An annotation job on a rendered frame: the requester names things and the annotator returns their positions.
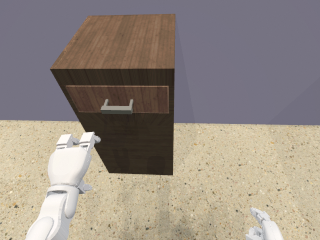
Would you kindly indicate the right robot hand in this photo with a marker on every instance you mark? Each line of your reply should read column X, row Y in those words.
column 269, row 231

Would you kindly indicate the handle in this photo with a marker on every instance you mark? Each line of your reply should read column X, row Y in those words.
column 105, row 109

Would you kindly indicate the cabinet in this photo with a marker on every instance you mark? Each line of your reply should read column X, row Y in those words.
column 124, row 50

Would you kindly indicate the left robot hand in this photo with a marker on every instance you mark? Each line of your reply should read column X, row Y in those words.
column 68, row 165

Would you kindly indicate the left robot forearm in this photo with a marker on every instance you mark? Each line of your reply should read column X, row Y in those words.
column 56, row 213

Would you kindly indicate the drawer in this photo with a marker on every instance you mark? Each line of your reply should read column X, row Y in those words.
column 146, row 98

